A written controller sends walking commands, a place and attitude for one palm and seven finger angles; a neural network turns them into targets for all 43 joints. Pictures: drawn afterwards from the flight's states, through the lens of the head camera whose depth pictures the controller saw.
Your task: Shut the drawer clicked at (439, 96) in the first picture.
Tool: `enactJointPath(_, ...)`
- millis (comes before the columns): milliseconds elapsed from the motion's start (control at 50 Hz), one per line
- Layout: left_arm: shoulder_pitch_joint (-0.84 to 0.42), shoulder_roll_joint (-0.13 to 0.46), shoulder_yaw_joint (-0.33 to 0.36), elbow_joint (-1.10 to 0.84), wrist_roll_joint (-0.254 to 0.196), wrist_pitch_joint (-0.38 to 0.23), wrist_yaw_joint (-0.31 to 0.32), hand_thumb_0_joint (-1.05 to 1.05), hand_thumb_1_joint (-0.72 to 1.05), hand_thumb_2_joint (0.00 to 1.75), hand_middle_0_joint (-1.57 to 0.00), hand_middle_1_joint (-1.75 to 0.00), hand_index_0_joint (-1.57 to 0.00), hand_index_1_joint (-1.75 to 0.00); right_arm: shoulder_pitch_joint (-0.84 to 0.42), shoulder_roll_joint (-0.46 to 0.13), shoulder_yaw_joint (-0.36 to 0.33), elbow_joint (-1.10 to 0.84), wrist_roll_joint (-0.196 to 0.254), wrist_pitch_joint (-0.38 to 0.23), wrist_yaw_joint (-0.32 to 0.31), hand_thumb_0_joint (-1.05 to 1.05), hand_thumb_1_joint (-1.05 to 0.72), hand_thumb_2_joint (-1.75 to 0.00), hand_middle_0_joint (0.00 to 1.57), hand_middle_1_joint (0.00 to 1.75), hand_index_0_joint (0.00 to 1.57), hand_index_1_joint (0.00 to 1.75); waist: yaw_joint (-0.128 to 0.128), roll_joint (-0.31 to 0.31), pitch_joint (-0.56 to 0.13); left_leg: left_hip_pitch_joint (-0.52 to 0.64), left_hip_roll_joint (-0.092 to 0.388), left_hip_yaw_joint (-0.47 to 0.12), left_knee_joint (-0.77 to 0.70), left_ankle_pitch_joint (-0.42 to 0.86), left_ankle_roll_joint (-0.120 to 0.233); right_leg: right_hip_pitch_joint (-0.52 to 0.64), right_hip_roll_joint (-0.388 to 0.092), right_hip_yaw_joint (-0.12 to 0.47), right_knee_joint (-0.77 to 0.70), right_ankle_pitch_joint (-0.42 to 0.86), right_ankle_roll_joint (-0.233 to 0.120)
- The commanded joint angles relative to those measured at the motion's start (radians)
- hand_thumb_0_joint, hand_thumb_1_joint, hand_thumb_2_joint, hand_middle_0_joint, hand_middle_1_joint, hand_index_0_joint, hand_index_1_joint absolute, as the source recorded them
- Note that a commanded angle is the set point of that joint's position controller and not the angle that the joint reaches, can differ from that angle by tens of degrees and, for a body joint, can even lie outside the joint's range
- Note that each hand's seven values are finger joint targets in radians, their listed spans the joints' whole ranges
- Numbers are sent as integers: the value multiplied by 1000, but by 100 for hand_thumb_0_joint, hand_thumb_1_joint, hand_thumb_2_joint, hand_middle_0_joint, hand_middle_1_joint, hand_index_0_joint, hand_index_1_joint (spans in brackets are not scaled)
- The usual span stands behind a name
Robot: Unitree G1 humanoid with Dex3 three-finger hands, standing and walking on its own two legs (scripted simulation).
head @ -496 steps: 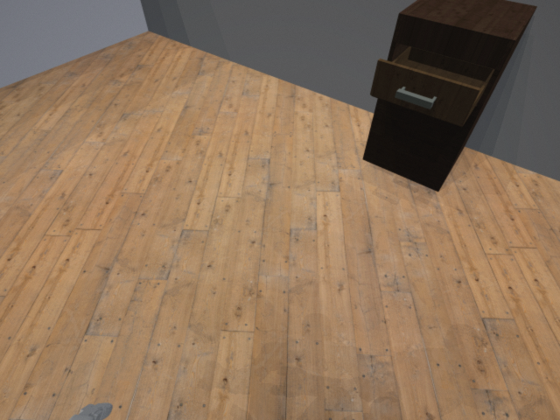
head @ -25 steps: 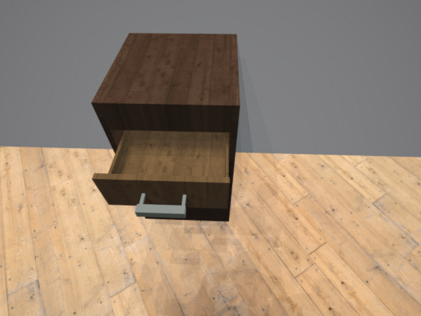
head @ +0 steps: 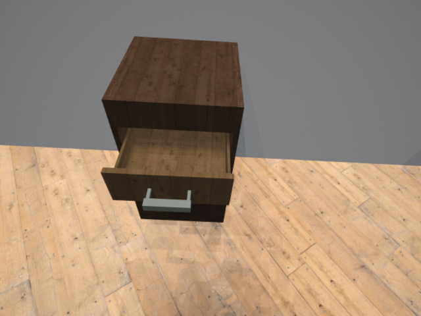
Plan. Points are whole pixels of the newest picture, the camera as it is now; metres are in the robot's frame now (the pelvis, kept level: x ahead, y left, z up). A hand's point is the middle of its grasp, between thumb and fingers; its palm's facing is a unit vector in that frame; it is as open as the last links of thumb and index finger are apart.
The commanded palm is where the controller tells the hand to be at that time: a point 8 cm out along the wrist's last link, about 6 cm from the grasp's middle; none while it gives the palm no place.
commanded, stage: come to a stop and stand still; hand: left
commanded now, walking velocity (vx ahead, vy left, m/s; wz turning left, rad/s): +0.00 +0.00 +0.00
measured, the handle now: (168, 198) +0.47 +0.15 -0.20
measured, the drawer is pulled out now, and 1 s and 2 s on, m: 0.19 0.19 0.19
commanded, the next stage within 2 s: look again from close up in 0.24 s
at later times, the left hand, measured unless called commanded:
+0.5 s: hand out of the picture -0.06 +0.15 -0.17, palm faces +0.03 -0.99 -0.14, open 7.4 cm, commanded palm none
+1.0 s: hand out of the picture -0.02 +0.15 -0.17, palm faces +0.01 -0.99 -0.15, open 7.4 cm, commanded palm none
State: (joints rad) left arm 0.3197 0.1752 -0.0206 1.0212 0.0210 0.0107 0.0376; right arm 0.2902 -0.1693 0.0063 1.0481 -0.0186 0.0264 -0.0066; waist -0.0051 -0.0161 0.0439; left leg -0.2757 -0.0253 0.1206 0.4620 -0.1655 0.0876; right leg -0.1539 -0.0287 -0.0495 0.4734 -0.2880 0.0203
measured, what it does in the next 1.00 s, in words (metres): stands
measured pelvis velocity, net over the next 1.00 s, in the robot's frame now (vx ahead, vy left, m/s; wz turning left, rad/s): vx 0.02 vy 0.00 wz -0.02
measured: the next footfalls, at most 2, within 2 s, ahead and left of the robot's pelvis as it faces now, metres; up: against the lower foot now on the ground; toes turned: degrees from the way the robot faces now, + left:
none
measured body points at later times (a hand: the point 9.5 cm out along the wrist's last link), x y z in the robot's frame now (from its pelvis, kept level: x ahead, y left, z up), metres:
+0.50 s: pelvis +0.00 +0.01 +0.00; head +0.01 +0.02 +0.45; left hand -0.05 +0.21 -0.16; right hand +0.00 -0.21 -0.16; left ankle +0.06 +0.06 -0.74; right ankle -0.02 -0.13 -0.74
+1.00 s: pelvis +0.02 +0.00 +0.00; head +0.02 +0.01 +0.45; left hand -0.02 +0.20 -0.16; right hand -0.01 -0.21 -0.16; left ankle +0.06 +0.06 -0.74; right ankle -0.02 -0.13 -0.74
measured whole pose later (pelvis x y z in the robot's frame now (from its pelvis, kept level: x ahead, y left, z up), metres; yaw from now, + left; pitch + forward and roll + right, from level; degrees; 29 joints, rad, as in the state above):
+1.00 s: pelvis +0.02 +0.00 +0.00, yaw -1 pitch -2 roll +0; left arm 0.36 0.11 -0.02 1.13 0.02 -0.02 0.05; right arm 0.30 -0.12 0.00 1.15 -0.01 0.00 -0.02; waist 0.00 -0.01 0.03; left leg -0.22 -0.04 0.14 0.40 -0.16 0.09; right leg -0.12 -0.04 -0.03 0.43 -0.28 0.03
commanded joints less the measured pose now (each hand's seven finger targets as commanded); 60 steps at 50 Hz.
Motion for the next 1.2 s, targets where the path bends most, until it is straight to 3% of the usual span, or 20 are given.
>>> enactJointPath(0,96,72,18,5,0,-14,7,0,90,90,-20,-30,-20,-30,12,-119,-32,-25,7,-23,-6,0,-90,-90,20,30,20,30,7,49,31,21,154,-228,-222,-277,-31,-80,-52,53,-92,-36,-36)
enactJointPath(360,177,16,14,107,5,-24,16,0,90,90,-20,-30,-20,-30,35,-75,-31,61,14,-25,-12,0,-90,-90,20,30,20,30,5,-7,56,57,146,-211,-224,-217,-37,-112,-67,67,-120,-9,-31)
enactJointPath(620,173,1,19,106,3,-24,18,0,90,90,-20,-30,-20,-30,53,-60,-29,67,12,-28,-14,0,-90,-90,20,30,20,30,6,26,48,63,146,-207,-229,-199,-43,-101,-67,65,-116,10,-33)
enactJointPath(780,160,3,19,99,1,-24,18,0,90,90,-20,-30,-20,-30,59,-53,-27,70,12,-29,-15,0,-90,-90,20,30,20,30,6,22,55,73,145,-193,-213,-154,-42,-97,-72,68,-126,32,-34)
enactJointPath(900,148,2,18,99,-1,-28,20,0,90,90,-20,-30,-20,-30,69,-46,-24,77,13,-33,-17,0,-90,-90,20,30,20,30,1,-6,44,107,137,-169,-174,-49,-41,-91,-80,79,-136,72,-35)
enactJointPath(980,151,-6,17,106,2,-24,12,0,90,90,-20,-30,-20,-30,82,-57,-30,91,9,-32,-19,0,-90,-90,20,30,20,30,-5,7,58,93,162,-208,-211,-255,-30,-108,-48,49,-104,-48,-37)
enactJointPath(1060,160,-7,21,100,9,-10,1,0,90,90,-20,-30,-20,-30,87,-89,-49,89,6,-25,-22,0,-90,-90,20,30,20,30,-4,83,93,42,220,-282,-292,-459,-2,-149,-10,-4,-8,-115,-40)
enactJointPath(1080,166,-12,24,97,12,-6,-2,0,90,90,-20,-30,-20,-30,87,-95,-54,85,5,-25,-24,0,-90,-90,20,30,20,30,-1,97,95,29,236,-293,-296,-479,9,-153,-9,-14,15,-114,-41)
enactJointPath(1120,173,-17,27,95,14,-4,-8,0,90,90,-20,-30,-20,-30,90,-100,-60,80,3,-28,-26,0,-90,-90,20,30,20,30,2,68,84,9,248,-291,-275,-461,22,-139,-11,-15,17,-92,-45)
enactJointPath(1180,182,-13,30,93,10,-9,-12,0,90,90,-20,-30,-20,-30,84,-91,-60,68,2,-32,-27,0,-90,-90,20,30,20,30,8,30,80,-14,218,-246,-214,-392,9,-111,-19,17,-41,-69,-59)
